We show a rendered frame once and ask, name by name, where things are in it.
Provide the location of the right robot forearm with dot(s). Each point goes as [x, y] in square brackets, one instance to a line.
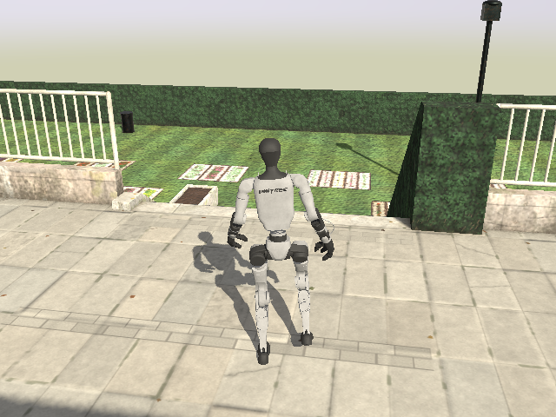
[320, 228]

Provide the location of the robot right shin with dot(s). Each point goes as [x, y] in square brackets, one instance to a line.
[304, 305]

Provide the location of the left robot upper arm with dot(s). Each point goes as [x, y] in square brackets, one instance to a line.
[242, 197]

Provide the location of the right robot foot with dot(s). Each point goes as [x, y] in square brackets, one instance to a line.
[306, 339]

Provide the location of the left robot forearm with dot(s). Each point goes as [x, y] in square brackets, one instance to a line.
[234, 229]

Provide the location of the robot right hand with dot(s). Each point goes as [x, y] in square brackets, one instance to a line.
[326, 247]

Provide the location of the robot left hand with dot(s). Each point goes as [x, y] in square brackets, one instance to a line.
[232, 242]

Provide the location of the right robot upper arm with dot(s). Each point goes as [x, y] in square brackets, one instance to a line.
[301, 182]

